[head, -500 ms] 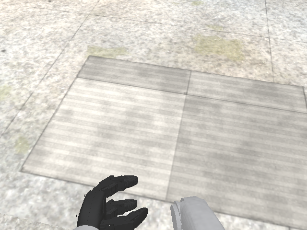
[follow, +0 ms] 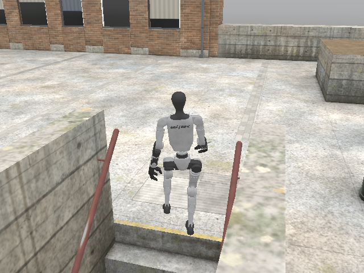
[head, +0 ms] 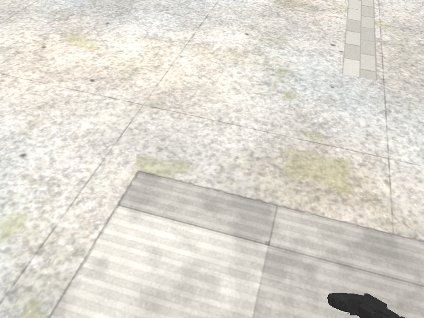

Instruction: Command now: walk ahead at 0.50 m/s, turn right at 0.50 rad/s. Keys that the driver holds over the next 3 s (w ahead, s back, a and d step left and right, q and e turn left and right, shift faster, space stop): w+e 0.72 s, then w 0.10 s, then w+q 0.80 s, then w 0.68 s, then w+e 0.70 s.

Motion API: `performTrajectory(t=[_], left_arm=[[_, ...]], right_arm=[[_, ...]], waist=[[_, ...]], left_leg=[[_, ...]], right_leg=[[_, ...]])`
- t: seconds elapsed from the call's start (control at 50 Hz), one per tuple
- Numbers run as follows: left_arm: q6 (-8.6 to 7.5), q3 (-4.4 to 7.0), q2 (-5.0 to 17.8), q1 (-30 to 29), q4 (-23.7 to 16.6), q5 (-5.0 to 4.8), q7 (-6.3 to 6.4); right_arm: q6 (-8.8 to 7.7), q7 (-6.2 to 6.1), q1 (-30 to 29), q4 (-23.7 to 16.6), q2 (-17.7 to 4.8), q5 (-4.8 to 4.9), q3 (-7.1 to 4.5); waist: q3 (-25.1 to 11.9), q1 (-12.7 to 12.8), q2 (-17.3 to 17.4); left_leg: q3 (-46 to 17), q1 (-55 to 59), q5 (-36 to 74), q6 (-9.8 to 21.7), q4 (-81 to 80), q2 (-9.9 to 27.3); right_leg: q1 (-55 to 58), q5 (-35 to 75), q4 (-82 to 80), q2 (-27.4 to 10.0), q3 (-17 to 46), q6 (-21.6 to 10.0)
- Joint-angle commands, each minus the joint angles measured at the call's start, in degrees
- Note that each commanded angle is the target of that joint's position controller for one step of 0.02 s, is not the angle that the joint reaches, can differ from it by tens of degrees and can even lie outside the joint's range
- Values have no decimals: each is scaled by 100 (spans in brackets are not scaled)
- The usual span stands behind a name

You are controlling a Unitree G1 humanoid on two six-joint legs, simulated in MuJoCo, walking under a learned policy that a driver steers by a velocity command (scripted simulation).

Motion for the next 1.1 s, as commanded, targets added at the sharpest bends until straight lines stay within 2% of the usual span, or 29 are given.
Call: performTrajectory(t=[0.02, 0.06, 0.08, 0.1, 0.12, 0.14, 0.16, 0.18, 0.2, 0.22, 0.26, 0.32, 0.34, 0.4, 0.44, 0.48, 0.52, 0.54, 0.6, 0.62, 0.64, 0.66, 0.68, 0.7, 0.74, 0.8, 0.86, 0.98, 1.1], left_arm=[[-312, 182, 761, -519, -929, -10, -71], [-190, 190, 839, -135, -947, 11, -60], [-186, 228, 874, -35, -900, 24, -93], [-193, 239, 944, -23, -905, -14, -138], [-239, 240, 1057, -213, -971, -59, -172], [-224, 264, 1140, -573, -1149, -104, -250], [-226, 133, 710, -722, -1464, -134, -339], [-224, -48, -64, -554, -1776, -352, -317], [-161, 10, 297, -593, -1735, -269, -235], [-139, 73, 434, -891, -1783, -145, -238], [-70, 39, 407, -1053, -1839, -44, -288], [217, 54, 460, -1213, -1972, 120, -398], [283, 77, 504, -1400, -2007, 202, -445], [287, -3, 358, -1895, -2165, 204, -457], [301, -53, 298, -2112, -2219, 89, -483], [287, -102, 260, -2536, -2347, 58, -573], [314, -133, 228, -2632, -2506, 73, -632], [346, -82, 309, -2543, -2531, 86, -648], [340, 55, 609, -1360, -2108, 148, -531], [292, 145, 773, -590, -1847, 183, -475], [274, 259, 1024, 147, -1595, 186, -371], [263, 292, 1389, -190, -1704, 109, -280], [293, 386, 1706, -270, -1856, 66, -248], [311, 349, 1412, -410, -1857, -2, -201], [249, 194, 973, -728, -1736, -33, -162], [109, 88, 828, -626, -1552, -92, -165], [62, 50, 800, -199, -1321, -78, -189], [7, 28, 931, 339, -1078, -23, -216], [-19, -67, 912, 395, -850, 98, -56]], right_arm=[[17, 209, -146, -189, -396, 178, -181], [-19, 272, -406, -158, -464, 175, -227], [-64, 320, -335, -87, -484, 88, -220], [-112, 297, -66, 51, -591, 63, -287], [-179, 203, 508, 193, -759, 55, -363], [-248, 88, 1318, 354, -988, 47, -469], [-292, -62, 2087, 303, -1420, -91, -556], [-355, -155, 1765, 213, -1857, -389, -597], [-364, -115, 1665, 305, -1576, -368, -597], [-354, -67, 1367, 290, -1231, -293, -496], [-387, -47, 1086, 411, -872, -206, -355], [-568, -140, 1245, 685, -874, -48, -273], [-614, -139, 1419, 805, -820, 7, -230], [-610, -149, 1694, 1033, -1041, 17, -272], [-551, -129, 1560, 1101, -1032, -30, -260], [-523, -123, 1736, 1250, -1121, -5, -259], [-439, -159, 2023, 1564, -1252, 0, -291], [-400, -206, 1974, 1664, -1392, 46, -307], [-240, -304, 1842, 1630, -1698, 101, -399], [-178, -299, 1761, 1558, -1750, 131, -427], [-144, -309, 1627, 1395, -1713, 55, -437], [-142, -244, 1898, 1158, -955, -159, -313], [-118, -196, 1905, 678, -1009, 26, -297], [-187, -162, 1288, 571, -1263, -81, -300], [-243, -117, 1115, 597, -1327, -92, -283], [72, -35, 1330, 678, -1227, -202, -231], [239, 62, 1082, 687, -1064, -137, -196], [222, 160, -186, 512, -1027, -11, -144], [179, 253, -769, 249, -1061, -22, -133]], waist=[[1071, 84, -15], [1127, 283, -3], [981, 328, -128], [577, 198, -335], [71, -255, -272], [-541, -716, -348], [-1336, -1081, -79], [-1291, -540, 1171], [-1141, -554, 653], [-732, -436, 110], [-131, -210, 215], [349, -103, 653], [462, -86, 426], [564, -103, 431], [715, -82, 596], [947, -215, 533], [901, -224, 527], [928, -107, 634], [259, 404, 996], [-118, 784, 815], [-425, 1036, 484], [-572, 326, -650], [-1440, 248, -1135], [-725, 356, -192], [146, -64, 416], [220, -286, 283], [380, -155, -46], [659, 405, -282], [941, 380, -123]], left_leg=[[504, 2429, -133, 67, -2094, -149], [731, 2149, -254, 87, -3041, -509], [746, 2412, -129, 150, -3398, -769], [740, 2926, -253, 147, -3774, -994], [620, 3763, 84, 206, -4243, -1036], [449, 4959, 354, 202, -4550, -759], [-653, 6203, -865, 390, -4545, 474], [-2766, 7156, -334, 840, -4641, 1867], [-3227, 6551, -302, 1230, -4727, 1869], [-2573, 5885, -755, 1158, -4839, 1623], [-1591, 4837, -694, 810, -5290, 1195], [-856, 4571, 360, 719, -5663, 1034], [-641, 4705, 1156, 703, -5540, 1067], [94, 4648, 2314, 561, -5643, 952], [748, 4379, 2317, 392, -5765, 607], [974, 4338, 2353, 306, -6014, 595], [1201, 4837, 3710, 179, -5766, 665], [1334, 5033, 4558, 142, -5542, 722], [1559, 5321, 6308, 159, -3815, 845], [1624, 4866, 5664, 128, -2697, 759], [1513, 3724, 3651, 48, -1159, 598], [1353, 2377, -1986, 34, 538, -141], [178, 1016, -2288, -171, 1813, -781], [-192, 315, -1504, -160, 1793, -397], [-36, 758, -879, -241, 995, -30], [18, 1401, -975, -377, 364, 199], [233, 1112, -347, -300, -448, 224], [418, 975, 1182, -29, -2236, 50], [479, 933, 741, 238, -3095, -354]], right_leg=[[-1695, 412, -3295, -1314, 2041, -995], [-266, 1290, -3241, -1350, 2052, -930], [246, 2285, -2947, -1243, 1846, -811], [737, 3448, -2415, -1163, 1665, -703], [909, 4828, -1458, -1084, 1475, -531], [515, 4530, -305, -886, 1218, -374], [-580, 2975, 1133, -717, 1008, -287], [-2557, 13, 2343, -244, 554, -12], [-2995, 159, 3416, -417, 497, 53], [-3011, 628, 3656, -663, 654, 63], [-2800, 922, 3358, -854, 721, 147], [-3112, 1177, 3374, -882, 654, 303], [-3367, 1193, 3316, -947, 614, 333], [-3387, 1656, 2679, -989, 438, 391], [-2786, 2168, 1596, -945, 114, 376], [-2286, 2511, 538, -902, -278, 209], [-1840, 2224, -171, -700, -635, -85], [-1658, 2212, -304, -582, -662, -198], [-406, 1674, -558, -84, -737, -542], [692, 1799, -1045, 17, -532, -703], [1902, 1501, -1023, -431, 232, -831], [2485, 2849, -664, -1847, 2114, -927], [3400, 2466, -1865, -2623, 4837, -1983], [2931, 2224, -2414, -2471, 4217, -1812], [1437, 3073, -2535, -2074, 2918, -1375], [482, 3605, -2772, -1613, 2068, -1081], [573, 4269, -2919, -1339, 1436, -771], [1379, 4530, -3133, -1357, 822, -198], [2349, 5155, -3031, -1826, 402, -195]])
Next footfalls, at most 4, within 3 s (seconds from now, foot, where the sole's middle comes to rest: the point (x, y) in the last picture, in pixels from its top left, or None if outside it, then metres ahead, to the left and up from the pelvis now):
0.16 left None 0.24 0.13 -0.75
0.64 right None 0.50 -0.12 -0.75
1.20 left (249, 249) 0.86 -0.14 -0.75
1.74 right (298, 196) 1.12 -0.36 -0.75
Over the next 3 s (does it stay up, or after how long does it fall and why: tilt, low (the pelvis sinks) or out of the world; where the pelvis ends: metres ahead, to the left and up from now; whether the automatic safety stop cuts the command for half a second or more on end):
stays up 1.61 -0.33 0.03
